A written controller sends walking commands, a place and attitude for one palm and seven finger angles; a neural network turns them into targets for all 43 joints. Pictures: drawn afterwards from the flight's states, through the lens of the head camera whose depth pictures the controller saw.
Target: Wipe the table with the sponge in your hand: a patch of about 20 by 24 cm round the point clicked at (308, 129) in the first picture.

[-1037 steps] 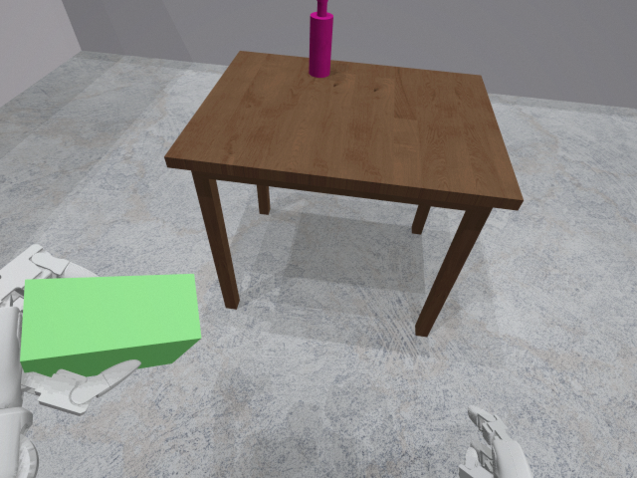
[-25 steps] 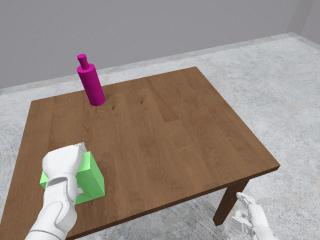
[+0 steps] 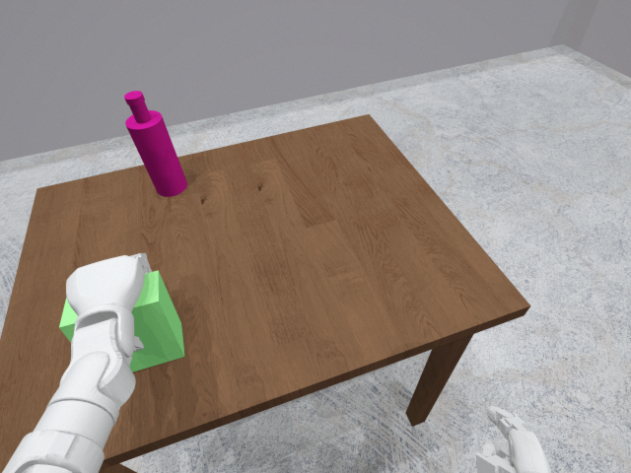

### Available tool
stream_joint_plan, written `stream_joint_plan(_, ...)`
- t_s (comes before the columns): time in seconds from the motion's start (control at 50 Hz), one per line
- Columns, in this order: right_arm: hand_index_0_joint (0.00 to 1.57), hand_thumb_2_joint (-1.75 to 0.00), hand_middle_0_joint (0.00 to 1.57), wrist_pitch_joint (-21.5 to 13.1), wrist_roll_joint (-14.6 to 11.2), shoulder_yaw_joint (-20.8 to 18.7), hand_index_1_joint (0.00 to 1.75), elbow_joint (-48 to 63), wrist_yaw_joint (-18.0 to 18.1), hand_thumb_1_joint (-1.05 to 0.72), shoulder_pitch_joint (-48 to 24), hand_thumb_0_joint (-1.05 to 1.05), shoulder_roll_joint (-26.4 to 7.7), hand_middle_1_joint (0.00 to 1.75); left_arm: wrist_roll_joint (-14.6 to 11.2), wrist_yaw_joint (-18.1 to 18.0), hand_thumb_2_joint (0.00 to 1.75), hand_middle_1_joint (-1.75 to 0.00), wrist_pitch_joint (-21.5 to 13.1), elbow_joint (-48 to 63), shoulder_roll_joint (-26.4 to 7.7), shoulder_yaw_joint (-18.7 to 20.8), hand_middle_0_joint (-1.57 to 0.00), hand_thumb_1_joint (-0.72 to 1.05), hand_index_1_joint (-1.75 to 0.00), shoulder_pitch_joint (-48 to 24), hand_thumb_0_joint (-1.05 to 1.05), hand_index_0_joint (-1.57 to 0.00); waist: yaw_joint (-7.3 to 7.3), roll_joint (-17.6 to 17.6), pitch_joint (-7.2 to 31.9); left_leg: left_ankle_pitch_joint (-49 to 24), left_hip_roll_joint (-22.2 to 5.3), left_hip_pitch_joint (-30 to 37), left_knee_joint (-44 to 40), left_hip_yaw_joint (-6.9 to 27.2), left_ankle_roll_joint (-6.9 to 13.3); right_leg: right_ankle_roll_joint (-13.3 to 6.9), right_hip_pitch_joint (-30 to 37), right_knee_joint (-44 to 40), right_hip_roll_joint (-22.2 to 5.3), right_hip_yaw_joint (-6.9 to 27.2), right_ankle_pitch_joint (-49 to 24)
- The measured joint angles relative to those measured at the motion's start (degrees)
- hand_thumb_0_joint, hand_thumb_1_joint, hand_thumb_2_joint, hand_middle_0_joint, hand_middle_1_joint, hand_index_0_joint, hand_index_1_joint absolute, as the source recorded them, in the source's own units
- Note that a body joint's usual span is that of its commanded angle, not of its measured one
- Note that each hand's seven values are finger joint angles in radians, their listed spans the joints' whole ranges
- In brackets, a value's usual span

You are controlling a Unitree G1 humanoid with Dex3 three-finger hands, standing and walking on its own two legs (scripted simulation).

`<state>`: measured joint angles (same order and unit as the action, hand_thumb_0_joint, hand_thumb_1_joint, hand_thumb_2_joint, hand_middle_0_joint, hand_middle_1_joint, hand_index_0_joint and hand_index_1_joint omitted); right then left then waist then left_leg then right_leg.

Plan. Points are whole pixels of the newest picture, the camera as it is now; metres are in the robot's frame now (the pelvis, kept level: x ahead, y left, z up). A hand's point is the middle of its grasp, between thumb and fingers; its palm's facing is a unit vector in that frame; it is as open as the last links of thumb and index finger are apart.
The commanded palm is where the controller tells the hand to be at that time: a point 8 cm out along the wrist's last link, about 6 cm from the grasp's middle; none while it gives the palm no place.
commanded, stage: wipe forward along the first lane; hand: left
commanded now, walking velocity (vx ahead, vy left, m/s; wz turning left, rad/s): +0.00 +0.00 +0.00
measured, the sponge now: (134, 335) +0.29 +0.32 -0.03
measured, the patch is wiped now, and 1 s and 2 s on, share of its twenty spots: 0.10 0.35 0.35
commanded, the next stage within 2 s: slide across to the middle lane in 1.16 s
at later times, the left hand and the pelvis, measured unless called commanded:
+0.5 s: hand (121, 281) +0.34 +0.34 +0.03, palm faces -0.13 +0.01 -0.99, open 10.2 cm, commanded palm +0.33 +0.34 +0.06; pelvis -0.02 -0.01 -0.01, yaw +0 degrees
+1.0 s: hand (119, 250) +0.40 +0.37 +0.03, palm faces -0.14 +0.01 -0.99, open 10.2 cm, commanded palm +0.39 +0.36 +0.06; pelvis -0.01 +0.02 -0.01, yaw -1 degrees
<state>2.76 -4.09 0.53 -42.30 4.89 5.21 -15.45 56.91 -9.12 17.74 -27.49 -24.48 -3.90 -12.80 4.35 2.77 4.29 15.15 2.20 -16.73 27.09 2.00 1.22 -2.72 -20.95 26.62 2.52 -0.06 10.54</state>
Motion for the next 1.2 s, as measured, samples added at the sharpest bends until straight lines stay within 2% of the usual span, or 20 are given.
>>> stream_joint_plan(0.32, 0.2, -0.9, 0.2, -0.1, -0.5, -1.2, 0.3, -0.5, 0.2, -0.91, 4.8, 0.01, -1.3, 0.3, 0.5, -1.8, 1.04, -1.31, -7.7, -13.9, -4.7, 4.6, -0.73, -0.53, -1.32, -9.0, 0.0, -0.75, -2.7, -0.2, 1.0, 0.4, -0.7, -7.1, 3.9, -0.2, -0.3, -0.4, -6.6, 2.5, 0.7, -0.1, -0.5)
stream_joint_plan(0.5, 0.2, -0.9, 0.2, -0.2, -0.8, -1.3, 0.3, -0.9, -0.1, -0.91, 6.5, 0.01, -1.2, 0.3, 0.8, -2.7, 1.05, -1.31, -10.2, -21.8, -7.4, 6.3, -0.73, -0.53, -1.32, -14.7, 0.01, -0.75, -4.27, -0.6, 1.5, 0.7, -0.8, -10.4, 5.6, -0.2, -0.3, -0.3, -9.5, 3.3, 0.9, -0.2, -0.8)
stream_joint_plan(0.64, 0.2, -0.9, 0.2, -0.1, -0.9, -1.0, 0.3, -0.7, -0.4, -0.91, 7.5, 0.01, -1.1, 0.3, 1.4, -2.9, 1.05, -1.31, -11.3, -26.9, -9.2, 6.5, -0.73, -0.53, -1.32, -19.2, 0.01, -0.75, -5.28, -0.8, 1.9, 1.0, -0.7, -12.8, 6.9, -0.1, -0.1, 0.0, -11.5, 3.9, 0.8, -0.3, -0.8)
stream_joint_plan(0.8, 0.2, -0.9, 0.2, 0.3, -0.8, -1.0, 0.3, -0.7, -0.7, -0.91, 8.5, 0.01, -1.0, 0.3, 2.2, -2.9, 1.05, -1.3, -12.3, -30.2, -10.1, 6.3, -0.73, -0.54, -1.32, -22.7, 0.01, -0.75, -5.7, -0.9, 2.7, 1.6, -0.4, -14.9, 8.1, -0.3, 0.4, 0.6, -13.4, 4.5, 0.5, -0.1, -0.4)
stream_joint_plan(0.96, 0.21, -0.9, 0.2, 0.7, -0.7, -0.7, 0.3, -0.6, -1.1, -0.91, 8.9, 0.01, -0.4, 0.3, 2.6, -3.2, 1.06, -1.3, -12.3, -33.0, -11.2, 6.2, -0.73, -0.54, -1.32, -26.2, 0.01, -0.75, -6.22, -1.2, 3.1, 2.4, -0.1, -16.5, 8.9, -0.5, 1.0, 1.2, -14.8, 4.8, 0.3, 0.0, 0.1)
stream_joint_plan(1.2, 0.21, -0.9, 0.2, 1.8, -0.5, -0.9, 0.3, -0.3, -1.8, -0.91, 10.1, 0.01, -0.4, 0.3, 3.7, -1.7, 1.06, -1.3, -12.1, -34.9, -12.7, 5.6, -0.73, -0.54, -1.33, -29.4, 0.01, -0.75, -6.92, -1.4, 3.6, 3.5, 0.1, -17.5, 9.5, -0.6, 1.8, 1.9, -15.4, 4.7, 0.1, 0.2, 0.9)
